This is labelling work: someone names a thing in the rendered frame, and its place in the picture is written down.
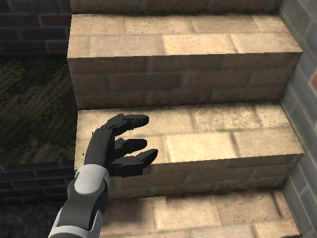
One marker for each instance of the left robot hand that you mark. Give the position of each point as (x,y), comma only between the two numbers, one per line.
(104,151)

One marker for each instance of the left robot forearm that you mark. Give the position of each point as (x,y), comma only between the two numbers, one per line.
(87,200)

